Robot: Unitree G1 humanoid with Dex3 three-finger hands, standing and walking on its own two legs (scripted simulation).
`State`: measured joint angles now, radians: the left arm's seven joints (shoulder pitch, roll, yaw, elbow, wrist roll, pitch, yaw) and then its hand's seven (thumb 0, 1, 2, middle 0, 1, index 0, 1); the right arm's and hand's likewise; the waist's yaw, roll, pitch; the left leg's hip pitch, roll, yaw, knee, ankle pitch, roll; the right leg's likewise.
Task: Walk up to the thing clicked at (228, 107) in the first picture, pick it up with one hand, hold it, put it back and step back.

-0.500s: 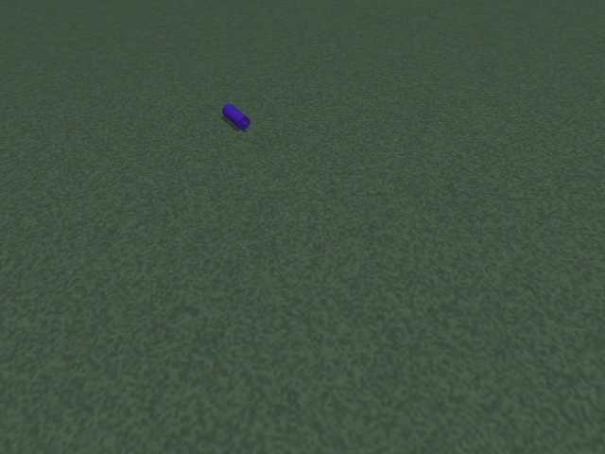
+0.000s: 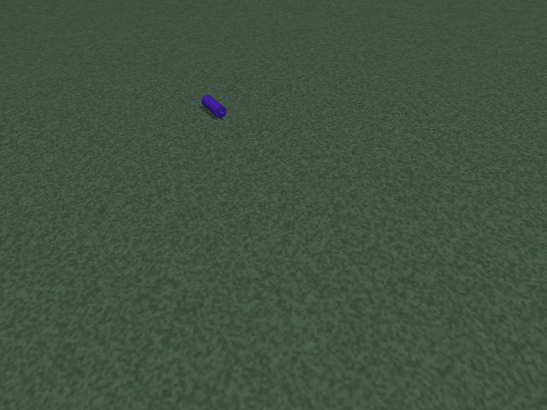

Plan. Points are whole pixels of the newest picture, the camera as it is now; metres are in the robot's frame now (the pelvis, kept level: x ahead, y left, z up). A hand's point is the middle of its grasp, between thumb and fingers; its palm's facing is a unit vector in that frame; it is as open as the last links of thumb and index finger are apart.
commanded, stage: stand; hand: left
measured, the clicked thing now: (215, 107) +2.07 +0.44 -0.74
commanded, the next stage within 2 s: walk up in 0.62 s
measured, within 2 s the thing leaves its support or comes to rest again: neither
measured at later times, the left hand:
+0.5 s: hand out of the picture +0.08 +0.25 -0.16, palm faces -0.03 -0.94 -0.34, open 7.4 cm
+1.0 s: hand (52, 405) +0.18 +0.40 -0.16, palm faces -0.19 -0.86 -0.47, open 7.4 cm
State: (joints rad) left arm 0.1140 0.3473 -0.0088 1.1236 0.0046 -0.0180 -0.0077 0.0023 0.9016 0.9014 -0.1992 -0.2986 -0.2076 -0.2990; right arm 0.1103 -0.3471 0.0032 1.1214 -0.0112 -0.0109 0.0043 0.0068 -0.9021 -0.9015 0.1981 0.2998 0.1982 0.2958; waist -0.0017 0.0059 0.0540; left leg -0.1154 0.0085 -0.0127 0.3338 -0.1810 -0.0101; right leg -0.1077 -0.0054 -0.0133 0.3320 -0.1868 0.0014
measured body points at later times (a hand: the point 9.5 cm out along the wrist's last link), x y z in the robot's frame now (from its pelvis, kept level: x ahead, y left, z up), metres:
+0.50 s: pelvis +0.00 +0.00 +0.00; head +0.01 +0.00 +0.45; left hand +0.08 +0.30 -0.13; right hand +0.08 -0.30 -0.13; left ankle +0.00 +0.13 -0.75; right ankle +0.00 -0.12 -0.75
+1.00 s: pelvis +0.09 +0.10 -0.03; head +0.10 +0.09 +0.42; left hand +0.19 +0.44 -0.13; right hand +0.16 -0.27 -0.11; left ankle +0.15 +0.23 -0.75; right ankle +0.00 -0.11 -0.74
